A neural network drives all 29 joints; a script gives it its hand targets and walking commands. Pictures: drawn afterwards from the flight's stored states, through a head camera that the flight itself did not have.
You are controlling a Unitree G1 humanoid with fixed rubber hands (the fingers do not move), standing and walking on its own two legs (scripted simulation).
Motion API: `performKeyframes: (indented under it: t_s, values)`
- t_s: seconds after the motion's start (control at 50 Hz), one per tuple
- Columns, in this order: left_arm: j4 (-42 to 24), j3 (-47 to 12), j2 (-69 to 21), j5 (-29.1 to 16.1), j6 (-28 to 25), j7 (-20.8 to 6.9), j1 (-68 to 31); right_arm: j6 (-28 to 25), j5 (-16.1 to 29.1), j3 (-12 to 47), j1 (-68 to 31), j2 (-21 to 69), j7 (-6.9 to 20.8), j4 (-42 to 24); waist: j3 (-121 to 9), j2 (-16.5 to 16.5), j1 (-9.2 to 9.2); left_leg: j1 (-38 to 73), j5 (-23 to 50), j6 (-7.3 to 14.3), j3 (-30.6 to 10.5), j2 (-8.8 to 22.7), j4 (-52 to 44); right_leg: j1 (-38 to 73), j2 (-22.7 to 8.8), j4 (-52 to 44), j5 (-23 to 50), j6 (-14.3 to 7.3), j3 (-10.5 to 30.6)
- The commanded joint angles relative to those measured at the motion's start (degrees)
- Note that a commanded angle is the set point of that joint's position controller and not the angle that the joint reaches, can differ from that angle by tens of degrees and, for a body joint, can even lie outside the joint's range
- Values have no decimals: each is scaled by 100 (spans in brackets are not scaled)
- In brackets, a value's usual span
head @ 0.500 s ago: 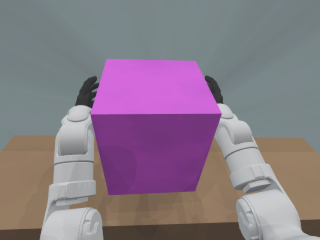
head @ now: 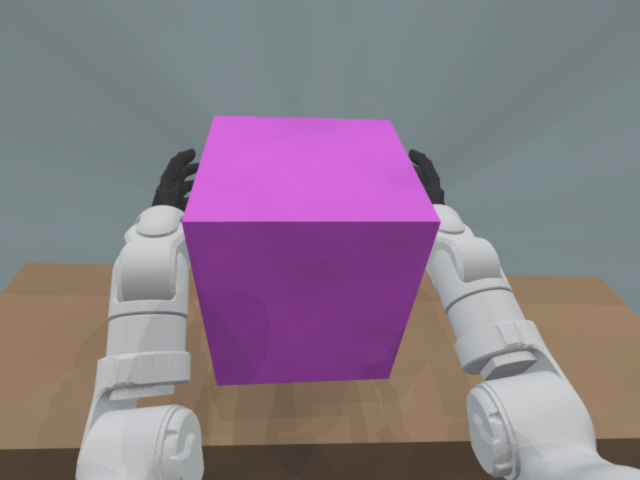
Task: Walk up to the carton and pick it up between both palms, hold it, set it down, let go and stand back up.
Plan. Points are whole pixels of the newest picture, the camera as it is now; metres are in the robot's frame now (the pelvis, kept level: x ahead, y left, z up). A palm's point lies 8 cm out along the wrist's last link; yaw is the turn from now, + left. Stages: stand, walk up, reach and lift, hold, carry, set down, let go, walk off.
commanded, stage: hold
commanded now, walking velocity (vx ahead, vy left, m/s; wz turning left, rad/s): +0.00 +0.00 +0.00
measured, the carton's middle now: (304, 251) +0.35 +0.01 +0.18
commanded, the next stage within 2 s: none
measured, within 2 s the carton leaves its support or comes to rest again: neither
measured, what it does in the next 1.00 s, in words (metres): stands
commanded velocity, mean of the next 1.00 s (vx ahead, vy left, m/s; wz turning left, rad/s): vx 0.00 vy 0.00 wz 0.00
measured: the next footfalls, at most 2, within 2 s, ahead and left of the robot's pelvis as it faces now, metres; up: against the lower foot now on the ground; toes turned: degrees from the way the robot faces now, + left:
none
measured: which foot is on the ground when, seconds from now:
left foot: down 0.00-1.00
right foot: down 0.00-1.00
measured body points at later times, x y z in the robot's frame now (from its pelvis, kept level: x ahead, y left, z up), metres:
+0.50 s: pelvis +0.01 +0.00 +0.00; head -0.06 +0.03 +0.44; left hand +0.39 +0.16 +0.21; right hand +0.39 -0.14 +0.22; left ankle +0.03 +0.13 -0.75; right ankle +0.00 -0.13 -0.75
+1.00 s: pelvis +0.00 +0.00 +0.00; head -0.06 +0.03 +0.44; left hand +0.38 +0.16 +0.21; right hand +0.39 -0.14 +0.22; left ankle +0.03 +0.13 -0.75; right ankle +0.00 -0.13 -0.75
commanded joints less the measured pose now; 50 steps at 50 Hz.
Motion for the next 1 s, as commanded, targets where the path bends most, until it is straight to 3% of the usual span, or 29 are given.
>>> performKeyframes:
  t_s: [0.0, 0.02, 0.04, 0.06, 0.1, 0.14, 0.18, 0.2, 0.24, 0.36, 0.4, 0.42, 0.44, 0.48, 0.52, 0.58, 0.6, 0.64, 0.66, 0.68, 0.7, 0.74, 0.76, 0.8, 0.84, 0.86, 0.88, 0.94, 0.98]
  values:
    - [-463, -2454, -3637, -669, -425, -759, -4327, -240, 674, 1919, -4843, 4028, 568, -2236, -1951, 430, 63, 674, 1098, 11, 418, -425, -232, 376, 332, -203, 844, 257, -158]
    - [-529, -2522, -3667, -662, -405, -784, -4210, -220, 638, 1908, -4605, 3997, 550, -2166, -2005, 411, -64, 714, 1308, -51, 394, -411, -216, 531, 339, -160, 1146, 252, -204]
    - [-669, -2476, -3652, -665, -415, -787, -4305, -239, 747, 1997, -4704, 4053, 542, -2255, -2168, 381, 49, 803, 1365, -2, 404, -431, -176, 470, 355, -159, 1156, 269, -192]
    - [-652, -2503, -3614, -648, -413, -779, -4365, -177, 701, 1883, -4571, 3943, 549, -2009, -2011, 434, -23, 772, 1264, -49, 377, -402, -234, 425, 369, -190, 1002, 264, -176]
    - [-790, -2475, -3674, -694, -476, -753, -4666, -223, 750, 1950, -4840, 4083, 564, -2098, -2095, 448, 84, 751, 1261, -24, 394, -413, -240, 318, 376, -175, 883, 253, -178]
    - [-1079, -2718, -3742, -840, -523, -700, -4668, -240, 760, 1972, -4549, 4139, 558, -2132, -2329, 499, -60, 888, 1672, -94, 364, -390, -141, 457, 391, -108, 1282, 235, -193]
    - [-1042, -2757, -3714, -835, -475, -672, -4425, -261, 947, 2213, -4802, 4108, 521, -2677, -2558, 375, 70, 984, 1909, -91, 361, -419, -43, 595, 444, -69, 1592, 290, -199]
    - [-1164, -2847, -3709, -905, -487, -659, -4370, -203, 890, 2180, -4460, 4057, 496, -2509, -2442, 470, -34, 966, 1940, -150, 351, -432, -42, 633, 428, -71, 1765, 278, -186]
    - [-572, -2442, -3487, -612, -359, -739, -4129, -112, 827, 1982, -4482, 3852, 489, -2208, -1848, 388, -15, 805, 1542, -44, 365, -425, -136, 422, 369, -204, 1330, 277, -120]
    - [-737, -2437, -3540, -680, -397, -826, -4586, -75, 628, 1717, -4274, 3934, 572, -1693, -1645, 520, -46, 636, 1111, -74, 376, -358, -342, 263, 352, -248, 698, 187, -174]
    - [-1169, -2803, -3734, -831, -407, -789, -4363, -158, 756, 1898, -4350, 3946, 543, -2304, -2133, 674, -152, 897, 1727, -208, 373, -378, -175, 525, 395, -151, 1418, 228, -206]
    - [-1163, -2734, -3658, -807, -410, -773, -4466, -122, 802, 1990, -4340, 3985, 533, -2175, -2153, 567, -117, 918, 1806, -166, 369, -382, -109, 563, 407, -128, 1451, 221, -176]
    - [-1255, -2903, -3789, -842, -398, -753, -4211, -188, 892, 2121, -4422, 4004, 523, -2631, -2334, 666, -102, 959, 2069, -205, 351, -389, -58, 702, 413, -88, 1708, 234, -186]
    - [-1158, -2894, -3726, -850, -358, -721, -4216, -163, 917, 2150, -4431, 3903, 485, -2724, -2271, 705, -210, 963, 2088, -232, 313, -410, 11, 664, 403, -65, 1795, 233, -158]
    - [-1147, -2904, -3738, -928, -393, -715, -4235, -194, 899, 2154, -4541, 3896, 462, -2926, -2363, 611, -157, 930, 2050, -198, 329, -452, 21, 639, 401, -69, 1854, 253, -167]
    - [-1566, -2884, -3698, -859, -394, -692, -4389, -124, 883, 2204, -4206, 3971, 493, -2634, -2337, 689, -73, 969, 1896, -167, 325, -412, -58, 552, 404, -63, 1490, 255, -182]
    - [-1557, -2832, -3638, -862, -381, -668, -4268, -67, 878, 2166, -3984, 3839, 503, -2484, -2263, 671, -161, 1028, 1923, -183, 290, -346, -122, 571, 421, -113, 1448, 228, -153]
    - [-1306, -2754, -3555, -833, -396, -677, -4433, -118, 859, 2204, -4432, 3974, 545, -2643, -2273, 475, -4, 924, 1630, -98, 367, -419, -99, 426, 390, -113, 1235, 266, -204]
    - [-1098, -2693, -3608, -770, -371, -687, -4534, -93, 760, 2048, -4484, 3888, 561, -2419, -2055, 604, 18, 865, 1386, -121, 384, -403, -214, 249, 378, -190, 830, 223, -207]
    - [-1063, -2667, -3663, -683, -324, -697, -4267, -90, 720, 1925, -4153, 3809, 586, -2201, -1844, 667, -28, 828, 1472, -141, 334, -352, -229, 251, 386, -203, 945, 164, -187]
    - [-1102, -2834, -3767, -758, -279, -701, -3969, -182, 795, 2020, -4336, 3777, 586, -2623, -2127, 648, -84, 924, 1713, -171, 344, -348, -156, 447, 411, -131, 1203, 190, -213]
    - [-792, -2536, -3564, -665, -308, -744, -4179, -98, 703, 1979, -4456, 3820, 590, -2273, -1861, 400, -11, 811, 1241, -73, 382, -366, -262, 320, 380, -226, 848, 214, -215]
    - [-755, -2597, -3661, -732, -316, -742, -4140, -158, 717, 2052, -4648, 3882, 594, -2546, -2047, 285, 48, 786, 1313, -37, 390, -390, -246, 354, 394, -216, 897, 216, -215]
    - [-819, -2578, -3664, -717, -320, -740, -4059, -158, 736, 2057, -4590, 3897, 601, -2514, -2058, 365, -14, 849, 1353, -57, 401, -383, -242, 378, 391, -197, 1079, 230, -207]
    - [-666, -2534, -3648, -683, -369, -744, -4204, -186, 726, 2061, -4785, 4024, 563, -2571, -2052, 226, 75, 740, 1368, -17, 389, -409, -192, 426, 384, -170, 1105, 255, -193]
    - [-806, -2666, -3738, -756, -367, -748, -4262, -160, 691, 1941, -4508, 3895, 557, -2341, -2042, 494, -103, 791, 1393, -131, 370, -390, -212, 403, 384, -172, 1073, 200, -195]
    - [-918, -2694, -3739, -796, -380, -753, -4230, -132, 666, 1890, -4379, 3928, 550, -2248, -2050, 473, -127, 811, 1424, -104, 376, -377, -201, 370, 385, -215, 1117, 214, -173]
    - [-674, -2509, -3615, -658, -399, -762, -4514, -160, 669, 1843, -4720, 4002, 599, -2120, -1927, 481, 11, 644, 981, -31, 402, -390, -279, 258, 350, -235, 599, 212, -189]
    - [-708, -2485, -3588, -701, -433, -762, -4502, -149, 588, 1800, -4485, 4017, 615, -1926, -2038, 443, -2, 687, 1049, -35, 427, -389, -294, 308, 342, -219, 697, 191, -174]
